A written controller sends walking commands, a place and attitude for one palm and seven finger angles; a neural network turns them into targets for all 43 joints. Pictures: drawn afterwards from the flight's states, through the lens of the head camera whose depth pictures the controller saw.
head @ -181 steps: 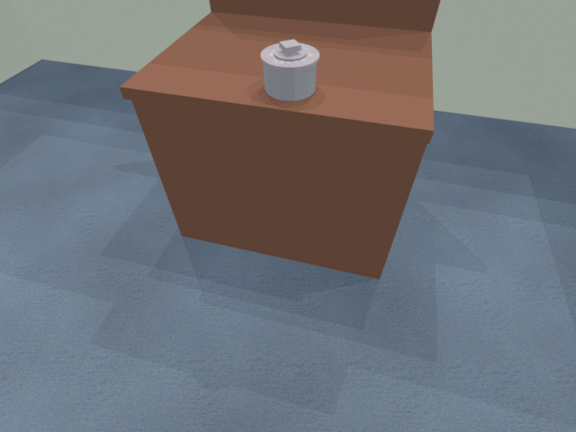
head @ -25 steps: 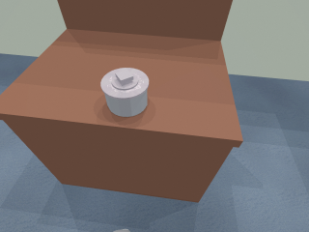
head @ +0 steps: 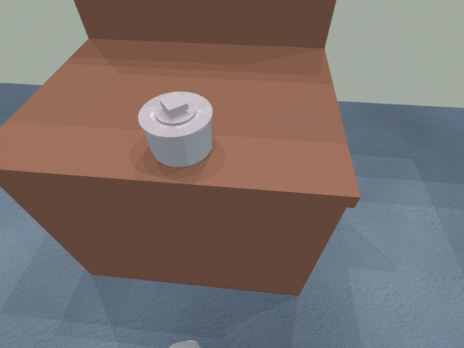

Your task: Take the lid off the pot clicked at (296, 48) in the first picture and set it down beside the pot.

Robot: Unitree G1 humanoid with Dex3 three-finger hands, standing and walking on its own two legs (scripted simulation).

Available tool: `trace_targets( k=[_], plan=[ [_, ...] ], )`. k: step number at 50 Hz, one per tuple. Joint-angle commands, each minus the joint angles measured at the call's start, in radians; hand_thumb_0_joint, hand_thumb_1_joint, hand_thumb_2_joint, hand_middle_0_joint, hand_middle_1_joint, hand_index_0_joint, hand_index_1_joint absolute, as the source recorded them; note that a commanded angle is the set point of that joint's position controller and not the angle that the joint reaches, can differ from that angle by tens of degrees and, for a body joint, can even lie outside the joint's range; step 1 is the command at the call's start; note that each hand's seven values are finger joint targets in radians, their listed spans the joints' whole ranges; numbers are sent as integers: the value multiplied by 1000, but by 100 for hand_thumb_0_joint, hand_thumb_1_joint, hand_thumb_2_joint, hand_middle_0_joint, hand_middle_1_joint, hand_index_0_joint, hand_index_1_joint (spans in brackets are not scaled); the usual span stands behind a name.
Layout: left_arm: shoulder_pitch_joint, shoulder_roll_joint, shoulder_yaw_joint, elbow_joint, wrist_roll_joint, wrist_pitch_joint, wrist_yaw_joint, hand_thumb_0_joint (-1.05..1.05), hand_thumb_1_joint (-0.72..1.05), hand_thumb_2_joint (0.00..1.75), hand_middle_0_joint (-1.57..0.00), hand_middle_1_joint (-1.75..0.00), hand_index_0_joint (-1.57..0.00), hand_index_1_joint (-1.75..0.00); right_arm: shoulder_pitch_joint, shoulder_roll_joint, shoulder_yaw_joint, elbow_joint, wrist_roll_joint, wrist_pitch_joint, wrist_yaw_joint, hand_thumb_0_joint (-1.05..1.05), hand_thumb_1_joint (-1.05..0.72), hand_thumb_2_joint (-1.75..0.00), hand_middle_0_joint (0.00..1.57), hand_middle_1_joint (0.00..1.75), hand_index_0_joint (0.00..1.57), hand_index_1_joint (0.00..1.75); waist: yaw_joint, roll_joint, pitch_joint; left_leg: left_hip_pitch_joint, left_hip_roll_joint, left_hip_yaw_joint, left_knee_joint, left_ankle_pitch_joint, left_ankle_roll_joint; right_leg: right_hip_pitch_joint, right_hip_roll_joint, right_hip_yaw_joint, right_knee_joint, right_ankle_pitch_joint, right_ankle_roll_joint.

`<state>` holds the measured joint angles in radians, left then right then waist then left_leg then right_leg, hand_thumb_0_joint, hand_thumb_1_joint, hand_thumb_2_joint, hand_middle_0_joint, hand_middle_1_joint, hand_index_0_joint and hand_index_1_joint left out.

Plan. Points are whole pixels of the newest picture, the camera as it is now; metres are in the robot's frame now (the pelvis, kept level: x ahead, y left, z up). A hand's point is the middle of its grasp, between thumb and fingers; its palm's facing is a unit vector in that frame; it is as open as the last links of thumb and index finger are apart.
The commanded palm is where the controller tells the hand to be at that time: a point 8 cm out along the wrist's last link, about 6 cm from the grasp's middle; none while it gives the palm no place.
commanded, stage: come to a stop and stand still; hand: left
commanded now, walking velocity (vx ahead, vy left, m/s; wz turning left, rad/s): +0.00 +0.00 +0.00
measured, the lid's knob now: (174, 104) +0.56 +0.17 +0.12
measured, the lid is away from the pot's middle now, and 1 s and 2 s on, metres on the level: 0.00 0.00 0.00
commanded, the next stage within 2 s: look again from close up in 0.38 s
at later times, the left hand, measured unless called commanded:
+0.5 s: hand out of the picture +0.04 +0.18 -0.16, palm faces +0.01 -0.98 -0.20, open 7.3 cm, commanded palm none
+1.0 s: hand out of the picture -0.04 +0.19 -0.16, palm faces +0.05 -0.98 -0.17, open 7.4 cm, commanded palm none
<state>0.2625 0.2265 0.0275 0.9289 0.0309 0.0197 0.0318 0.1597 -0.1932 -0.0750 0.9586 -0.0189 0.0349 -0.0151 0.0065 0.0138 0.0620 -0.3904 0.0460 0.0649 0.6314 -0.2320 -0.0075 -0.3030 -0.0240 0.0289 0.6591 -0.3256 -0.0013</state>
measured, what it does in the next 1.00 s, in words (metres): stands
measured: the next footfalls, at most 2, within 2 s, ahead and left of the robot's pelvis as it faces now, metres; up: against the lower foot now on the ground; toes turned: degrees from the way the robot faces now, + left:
right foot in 1.88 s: +0.14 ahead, -0.08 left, +0.00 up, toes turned -4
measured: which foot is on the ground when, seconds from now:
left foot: down 0.00-1.00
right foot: down 0.00-1.00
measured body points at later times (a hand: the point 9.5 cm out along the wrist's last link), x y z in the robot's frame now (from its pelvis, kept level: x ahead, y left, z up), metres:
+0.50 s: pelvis -0.02 +0.01 +0.01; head -0.02 +0.01 +0.46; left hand +0.04 +0.24 -0.14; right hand -0.02 -0.21 -0.15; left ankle +0.05 +0.11 -0.72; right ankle +0.02 -0.13 -0.72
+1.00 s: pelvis -0.01 +0.03 +0.01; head +0.00 +0.03 +0.46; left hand -0.05 +0.24 -0.15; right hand +0.02 -0.21 -0.14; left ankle +0.05 +0.11 -0.72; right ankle +0.02 -0.13 -0.72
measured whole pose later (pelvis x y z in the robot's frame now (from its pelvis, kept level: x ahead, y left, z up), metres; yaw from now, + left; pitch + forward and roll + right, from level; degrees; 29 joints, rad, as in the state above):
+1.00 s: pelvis -0.01 +0.03 +0.01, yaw +0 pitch -1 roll -1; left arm 0.35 0.15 0.00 1.10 0.02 -0.01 0.03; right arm 0.23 -0.16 -0.05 1.08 -0.01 0.00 -0.02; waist 0.01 -0.01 0.04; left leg -0.32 -0.03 0.02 0.50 -0.17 0.04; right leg -0.26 -0.04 0.03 0.50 -0.22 0.05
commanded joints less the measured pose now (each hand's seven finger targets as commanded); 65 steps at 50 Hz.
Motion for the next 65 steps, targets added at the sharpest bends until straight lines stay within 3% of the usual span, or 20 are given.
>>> trace_targets(
  k=[1, 3, 4, 5, 6, 7, 9, 11, 12, 13, 14, 18, 21, 26, 32, 35, 40, 45, 53, 65],
  plan=[
    [-89, 213, 47, -126, 2, -17, 16, 0, 90, 90, -20, -30, -20, -30, 40, -131, -37, -101, -2, -14, 2, 0, -90, -90, 20, 30, 20, 30, -44, -254, 5, 75, -39, -68, 177, -114, 14, -197, -177, 228, -379, -193, -143],
    [-125, 200, 51, -144, 4, -12, 20, 0, 90, 90, -20, -30, -20, -30, 84, -139, -36, -91, -1, -22, 4, 0, -90, -90, 20, 30, 20, 30, -63, -197, 23, 107, -30, -69, 155, -118, 19, -228, -174, 206, -352, -207, -152],
    [-118, 180, 43, -136, 2, -11, 21, 0, 90, 90, -20, -30, -20, -30, 113, -108, -24, -85, 0, -24, 5, 0, -90, -90, 20, 30, 20, 30, -70, -103, 15, 172, -29, -70, 54, -105, 20, -259, -163, 181, -319, -241, -139],
    [-104, 156, 31, -130, -1, -9, 22, 0, 90, 90, -20, -30, -20, -30, 126, -92, -11, -81, -5, -32, 8, 0, -90, -90, 20, 30, 20, 30, -66, -42, 43, 157, -20, -99, -68, -95, 27, -248, -112, 142, -262, -219, -105],
    [-82, 135, 24, -125, -6, -12, 19, 0, 90, 90, -20, -30, -20, -30, 123, -105, -3, -79, -10, -39, 9, 0, -90, -90, 20, 30, 20, 30, -47, -1, 54, 97, 11, -166, -151, -71, 48, -194, -49, 90, -202, -164, -68],
    [-52, 126, 21, -113, -11, -13, 16, 0, 90, 90, -20, -30, -20, -30, 109, -122, -2, -81, -12, -39, 10, 0, -90, -90, 20, 30, 20, 30, -23, 28, 43, 24, 35, -208, -199, -136, 58, -126, -22, 61, -194, -180, -51],
    [-11, 109, 14, -87, -15, -11, 14, 0, 90, 90, -20, -30, -20, -30, 93, -113, 7, -77, -12, -41, 12, 0, -90, -90, 20, 30, 20, 30, 0, 110, -13, -26, 57, -247, -283, -207, 61, -2, 4, 10, -142, -128, -30],
    [19, 112, 12, -69, -16, -15, 10, 0, 90, 90, -20, -30, -20, -30, 82, -118, 9, -70, -9, -37, 10, 0, -90, -90, 20, 30, 20, 30, 14, 19, -17, -57, 32, -217, -250, -223, 50, 37, -15, 42, -191, -128, -32],
    [15, 115, 11, -66, -17, -19, 10, 0, 90, 90, -20, -30, -20, -30, 96, -105, 12, -63, -9, -36, 10, 0, -90, -90, 20, 30, 20, 30, 7, -54, -16, -36, 0, -174, -187, -184, 37, 13, -45, 92, -243, -159, -47],
    [3, 122, 12, -64, -18, -21, 10, 0, 90, 90, -20, -30, -20, -30, 119, -93, 14, -51, -7, -35, 10, 0, -90, -90, 20, 30, 20, 30, -8, -89, -24, 4, -24, -134, -127, -144, 25, -23, -83, 138, -292, -193, -64],
    [-16, 128, 11, -63, -18, -22, 11, 0, 90, 90, -20, -30, -20, -30, 143, -79, 18, -41, -7, -33, 9, 0, -90, -90, 20, 30, 20, 30, -23, -99, -45, 56, -27, -116, -104, -127, 18, -48, -102, 145, -314, -214, -73],
    [-49, 108, 8, -57, -18, -21, 13, 0, 90, 90, -20, -30, -20, -30, 181, -63, 21, 2, -6, -35, 10, 0, -90, -90, 20, 30, 20, 30, -39, -52, 19, 68, -11, -131, -119, -108, 17, -125, -84, 111, -295, -200, -65],
    [-13, 84, 6, -30, -18, -24, 13, 0, 90, 90, -20, -30, -20, -30, 168, -69, 22, 14, -4, -41, 7, 0, -90, -90, 20, 30, 20, 30, -23, 21, 19, 31, 21, -184, -212, -139, 31, -71, -41, 65, -238, -133, -42],
    [53, 50, 4, 22, -16, -34, 11, 0, 90, 90, -20, -30, -20, -30, 146, -64, 14, 40, 2, -46, 2, 0, -90, -90, 20, 30, 20, 30, -6, 40, -8, 28, 44, -214, -274, -174, 42, -4, -24, 33, -218, -50, -26],
    [85, 34, 0, 62, -13, -40, 11, 0, 90, 90, -20, -30, -20, -30, 145, -45, 13, 66, 6, -46, 0, 0, -90, -90, 20, 30, 20, 30, -13, -12, 6, 65, 31, -194, -257, -149, 37, -26, -44, 56, -260, -51, -27],
    [95, 34, -1, 76, -11, -38, 10, 0, 90, 90, -20, -30, -20, -30, 140, -48, 13, 71, 6, -43, 0, 0, -90, -90, 20, 30, 20, 30, -15, 19, 15, 71, 33, -198, -277, -197, 36, -45, -43, 54, -267, -86, -24],
    [124, 28, -3, 102, -9, -38, 6, 0, 90, 90, -20, -30, -20, -30, 132, -52, 13, 74, 6, -45, -1, 0, -90, -90, 20, 30, 20, 30, -12, 17, 8, 76, 36, -205, -292, -225, 37, -48, -45, 53, -266, -97, -22],
    [147, 19, -7, 126, -8, -43, 5, 0, 90, 90, -20, -30, -20, -30, 113, -56, 14, 77, 10, -52, -2, 0, -90, -90, 20, 30, 20, 30, -4, 14, 5, 90, 45, -211, -310, -189, 41, -21, -46, 45, -257, -26, -18],
    [154, 23, -8, 136, -8, -46, 5, 0, 90, 90, -20, -30, -20, -30, 108, -52, 19, 83, 10, -51, 0, 0, -90, -90, 20, 30, 20, 30, -4, -8, 18, 105, 29, -186, -289, -156, 34, -32, -64, 75, -288, -37, -22],
    [131, 27, -4, 130, -11, -45, 4, 0, 90, 90, -20, -30, -20, -30, 115, -53, 23, 90, 10, -59, -2, 0, -90, -90, 20, 30, 20, 30, 2, -16, 9, 117, 37, -183, -297, -82, 37, 8, -62, 60, -272, 41, -20]
  ],
)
